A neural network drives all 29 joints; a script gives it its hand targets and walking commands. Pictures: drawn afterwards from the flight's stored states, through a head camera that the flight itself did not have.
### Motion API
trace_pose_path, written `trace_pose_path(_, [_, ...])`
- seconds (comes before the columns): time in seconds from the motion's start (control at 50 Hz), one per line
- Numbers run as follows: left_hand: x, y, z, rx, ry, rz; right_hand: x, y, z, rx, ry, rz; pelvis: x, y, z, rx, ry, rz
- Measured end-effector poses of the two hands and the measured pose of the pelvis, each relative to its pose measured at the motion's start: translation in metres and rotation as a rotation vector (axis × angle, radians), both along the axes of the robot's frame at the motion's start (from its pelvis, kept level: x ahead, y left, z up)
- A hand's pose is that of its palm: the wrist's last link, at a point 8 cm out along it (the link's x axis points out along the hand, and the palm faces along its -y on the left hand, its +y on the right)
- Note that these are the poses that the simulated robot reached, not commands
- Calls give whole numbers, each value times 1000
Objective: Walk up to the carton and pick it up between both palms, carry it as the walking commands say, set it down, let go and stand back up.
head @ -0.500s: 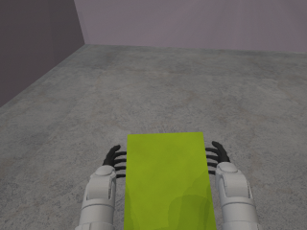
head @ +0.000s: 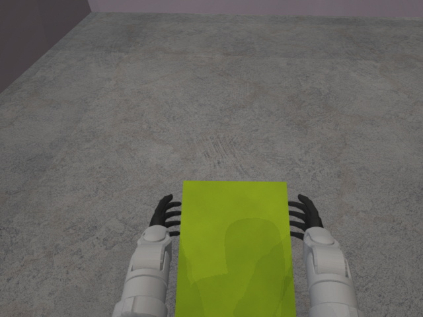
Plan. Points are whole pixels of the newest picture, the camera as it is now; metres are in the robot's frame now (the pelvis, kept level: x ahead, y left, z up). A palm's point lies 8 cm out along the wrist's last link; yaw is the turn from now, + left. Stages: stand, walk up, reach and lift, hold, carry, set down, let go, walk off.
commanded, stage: set down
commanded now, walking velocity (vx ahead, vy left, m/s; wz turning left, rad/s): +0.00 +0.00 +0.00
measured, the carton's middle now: (233, 245) +0.31 -0.06 -0.12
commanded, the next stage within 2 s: none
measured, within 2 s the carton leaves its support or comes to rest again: neither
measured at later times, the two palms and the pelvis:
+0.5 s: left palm (169, 239) +0.34 +0.09 -0.11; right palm (299, 239) +0.30 -0.21 -0.10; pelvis -0.03 -0.03 -0.06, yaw +1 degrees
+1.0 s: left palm (175, 242) +0.37 +0.09 -0.20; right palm (288, 245) +0.32 -0.21 -0.19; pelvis -0.05 -0.01 -0.13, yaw +1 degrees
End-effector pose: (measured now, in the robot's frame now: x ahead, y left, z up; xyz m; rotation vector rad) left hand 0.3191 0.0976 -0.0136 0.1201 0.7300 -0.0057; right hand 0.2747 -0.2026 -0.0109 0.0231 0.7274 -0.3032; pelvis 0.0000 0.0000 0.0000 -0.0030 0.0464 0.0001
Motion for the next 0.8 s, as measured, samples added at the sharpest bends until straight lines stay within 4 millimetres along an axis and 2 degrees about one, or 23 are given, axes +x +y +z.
trace_pose_path(0.2, [6,-9,-41,-12,-2,27,10,-8,-40,-7,0,-15,-10,-13,-15,9,169,0])
trace_pose_path(0.46, [20,-8,-87,-24,-23,57,25,-6,-88,10,-25,-32,-32,-30,-50,7,354,8])
trace_pose_path(0.64, [32,-3,-111,-19,-27,56,33,0,-115,17,-28,-35,-42,-30,-76,-2,428,13])
trace_pose_path(0.8, [42,-3,-144,-27,-16,39,39,-1,-146,13,-19,-44,-47,-22,-100,-10,505,16])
